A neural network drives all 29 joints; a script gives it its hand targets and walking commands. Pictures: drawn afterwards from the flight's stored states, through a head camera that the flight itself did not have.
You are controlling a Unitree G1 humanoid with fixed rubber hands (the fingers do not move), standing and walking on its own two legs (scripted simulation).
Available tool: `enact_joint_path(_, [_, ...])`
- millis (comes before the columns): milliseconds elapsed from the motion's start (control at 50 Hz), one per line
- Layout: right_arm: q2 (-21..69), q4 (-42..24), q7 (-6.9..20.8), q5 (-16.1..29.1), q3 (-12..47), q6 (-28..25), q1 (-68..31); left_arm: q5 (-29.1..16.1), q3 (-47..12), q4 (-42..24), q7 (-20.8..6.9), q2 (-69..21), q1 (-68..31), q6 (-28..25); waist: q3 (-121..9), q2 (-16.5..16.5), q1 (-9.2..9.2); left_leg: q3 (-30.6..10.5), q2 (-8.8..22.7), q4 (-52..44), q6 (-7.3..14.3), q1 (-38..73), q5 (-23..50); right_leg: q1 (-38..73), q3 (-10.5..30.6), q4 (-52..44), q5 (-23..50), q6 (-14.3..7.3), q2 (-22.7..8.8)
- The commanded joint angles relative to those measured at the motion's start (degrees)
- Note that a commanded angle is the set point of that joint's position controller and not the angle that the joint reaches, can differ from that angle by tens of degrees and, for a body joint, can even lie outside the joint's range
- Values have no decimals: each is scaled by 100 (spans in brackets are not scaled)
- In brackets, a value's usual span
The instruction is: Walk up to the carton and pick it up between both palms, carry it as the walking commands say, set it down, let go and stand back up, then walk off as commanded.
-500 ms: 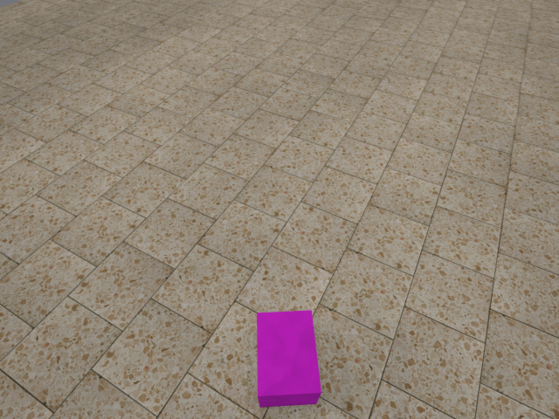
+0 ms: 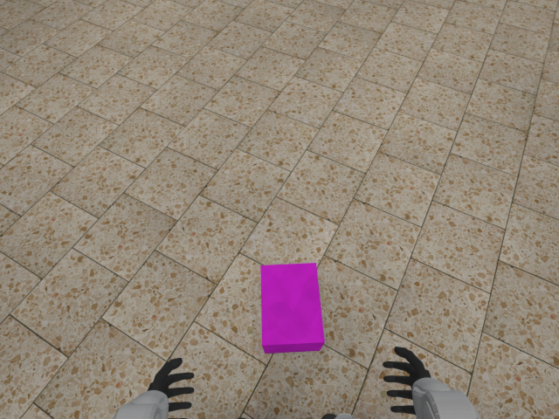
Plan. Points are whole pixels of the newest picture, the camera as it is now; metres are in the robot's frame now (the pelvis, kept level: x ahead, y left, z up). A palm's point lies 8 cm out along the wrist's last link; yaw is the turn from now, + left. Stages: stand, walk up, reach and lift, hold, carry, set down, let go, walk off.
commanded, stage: reach and lift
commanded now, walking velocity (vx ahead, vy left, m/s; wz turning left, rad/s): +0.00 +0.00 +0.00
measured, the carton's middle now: (290, 308) +0.43 -0.02 -0.68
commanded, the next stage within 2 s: none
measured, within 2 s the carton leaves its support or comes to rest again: neither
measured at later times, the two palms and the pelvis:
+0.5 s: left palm (177, 357) +0.23 +0.19 -0.16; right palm (407, 356) +0.22 -0.20 -0.16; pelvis -0.10 +0.00 -0.06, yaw +0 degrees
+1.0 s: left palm (205, 281) +0.37 +0.16 -0.19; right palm (388, 271) +0.37 -0.21 -0.19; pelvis -0.08 +0.00 -0.09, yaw +0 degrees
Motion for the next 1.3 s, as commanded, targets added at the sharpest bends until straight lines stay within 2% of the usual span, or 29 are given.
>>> enact_joint_path(0, [-302,-728,158,-343,-467,-450,-316,422,417,-704,-77,324,-348,-395,-1522,-74,-64,223,-408,307,145,362,2470,833,-103,391,3056,-43,403])
enact_joint_path(80, [-330,-991,318,-333,-592,-749,-368,473,510,-1169,-109,159,-453,-629,-2149,182,-58,209,-425,1017,-31,-157,2566,421,-138,1015,3158,46,312])
enact_joint_path(100, [-194,-994,315,-243,-462,-755,-303,426,504,-1135,-111,229,-229,-645,-2279,-194,95,249,-413,1138,-3,-283,2135,555,-232,1170,2825,87,354])
enact_joint_path(160, [-509,-1136,329,-258,-624,-650,-666,360,604,-1487,-72,206,-759,-504,-1964,112,-5,356,-387,1356,-7,-373,761,36,-303,1220,1033,30,350])
enact_joint_path(200, [-370,-1211,278,-157,-506,-506,-1115,207,496,-1534,-61,158,-1229,-333,-1508,-97,-104,405,-300,1379,92,-764,-449,-24,-398,1148,-243,69,336])
enact_joint_path(240, [-607,-1099,267,-35,-489,-304,-1506,239,552,-1349,29,276,-1362,-102,-1286,182,58,555,-337,1429,90,-781,-1124,13,-358,1091,-990,-9,295])
enact_joint_path(260, [-471,-1271,267,19,-519,-269,-1774,136,493,-1584,32,322,-1885,-134,-1516,-100,-145,377,-237,1394,131,-630,-1161,-110,-424,1196,-817,34,351])
enact_joint_path(280, [-465,-1141,236,159,-473,-238,-2208,67,471,-1310,10,226,-2200,-52,-1112,10,26,514,-326,1438,163,-988,-1404,-234,-383,1113,-1266,-14,307])
enact_joint_path(320, [-538,-645,194,190,-519,-92,-2402,32,518,-1083,83,369,-2696,-4,-893,-2,-147,471,-272,1458,207,-950,-1790,-414,-429,1279,-1591,36,323])
enact_joint_path(340, [-633,-659,182,204,-578,-123,-2812,67,615,-1043,96,462,-3057,3,-1052,28,12,503,-307,1596,197,-1027,-1758,-295,-313,1336,-1702,-33,285])
enact_joint_path(360, [-583,-574,124,227,-631,-111,-2972,16,507,-730,141,239,-3071,47,-925,36,-127,517,-277,1502,212,-1073,-1729,-320,-334,1301,-1564,-9,300])
enact_joint_path(380, [-602,-534,93,254,-537,-83,-3273,-41,593,-642,178,405,-3171,70,-758,-35,-17,546,-311,1540,195,-1108,-1787,-371,-349,1333,-1762,-7,276])
enact_joint_path(460, [-649,-31,-1,267,-688,-274,-3941,-66,658,-28,356,221,-3938,-65,-1093,-124,-125,547,-301,1711,177,-1186,-1418,-717,-338,1461,-1373,19,345])
enact_joint_path(560, [-756,519,-133,109,-980,-685,-4736,69,941,163,619,132,-4913,-452,-1779,53,-15,644,-416,2064,22,-1565,-881,-1156,-358,1824,-698,80,387])
enact_joint_path(620, [-918,725,-202,-112,-1148,-918,-5094,92,1145,267,791,240,-5139,-724,-2516,-218,-86,669,-457,2183,-30,-1523,-770,-990,-403,1990,-418,108,462])
enact_joint_path(640, [-730,679,-186,22,-1026,-1022,-5135,34,1178,300,827,265,-5056,-794,-2699,-388,75,751,-476,2260,-6,-1554,-513,-880,-364,1977,-222,115,448])
enact_joint_path(740, [-1189,579,-175,52,-1183,-1546,-5792,-23,1155,256,987,240,-5604,-1340,-3707,30,-84,665,-595,2345,-173,-1424,228,-1281,-408,2235,628,132,571])
enact_joint_path(780, [-1085,660,-135,217,-1000,-1695,-5834,-184,1034,460,983,83,-5547,-1509,-3682,-236,-129,593,-557,2360,-150,-1574,543,-1298,-467,2221,980,101,585])
enact_joint_path(800, [-1084,871,-136,189,-1003,-1773,-5702,-153,1067,413,994,265,-5603,-1602,-3902,-104,20,663,-604,2321,-160,-1574,740,-1173,-441,2217,1288,134,571])
enact_joint_path(820, [-1250,923,-119,10,-1187,-1900,-5852,-56,1199,361,992,272,-5713,-1708,-3920,-231,-122,559,-584,2331,-263,-1875,803,-1255,-426,2268,1352,147,570])
enact_joint_path(980, [-1064,1332,-5,116,-1241,-2548,-6749,-12,1311,787,776,456,-6512,-2443,-4052,-151,59,607,-664,2447,-253,-2350,1121,-1617,-321,2312,1878,209,605])
enact_joint_path(1040, [-1290,1543,7,-163,-1643,-2620,-6956,103,1411,812,730,467,-6816,-2501,-4260,-62,-103,563,-711,2494,-320,-2465,1127,-1602,-319,2352,1779,205,645])
enact_joint_path(1100, [-1236,1541,106,-149,-1719,-2691,-7191,161,1518,778,704,586,-7157,-2551,-4678,-193,-197,524,-696,2674,-326,-2306,1581,-1626,-305,2476,2207,155,672])
enact_joint_path(1160, [-1219,1157,154,-74,-1744,-2773,-7488,337,1623,608,637,452,-7239,-2592,-5184,125,4,598,-744,2756,-290,-2045,2063,-1595,-266,2565,2650,171,669])
enact_joint_path(1180, [-1365,1217,139,-192,-1864,-2785,-7429,333,1689,610,624,594,-7365,-2608,-5399,-9,-153,550,-723,2821,-322,-2284,2125,-1252,-282,2650,2938,155,667])
enact_joint_path(1200, [-1162,1093,148,-192,-1730,-2812,-7435,290,1695,510,605,578,-7308,-2673,-5416,-115,-36,622,-751,2708,-305,-2417,2261,-821,-194,2586,3333,109,639])
enact_joint_path(1220, [-1317,940,172,-320,-1858,-2838,-7261,339,1643,487,571,537,-7192,-2653,-5408,-164,-294,675,-776,2663,-327,-2671,2235,-894,-246,2656,3542,176,673])
enact_joint_path(1240, [-1266,914,220,-312,-1933,-2814,-7525,377,1795,437,528,594,-7285,-2670,-5444,-227,-37,595,-779,2629,-321,-3008,2233,-806,-151,2713,3561,140,619])
enact_joint_path(1280, [-1181,678,264,-343,-1930,-2824,-7415,465,1840,575,502,379,-7088,-2626,-5614,-283,-65,588,-784,2700,-251,-2970,2365,-810,-177,2815,3871,205,642])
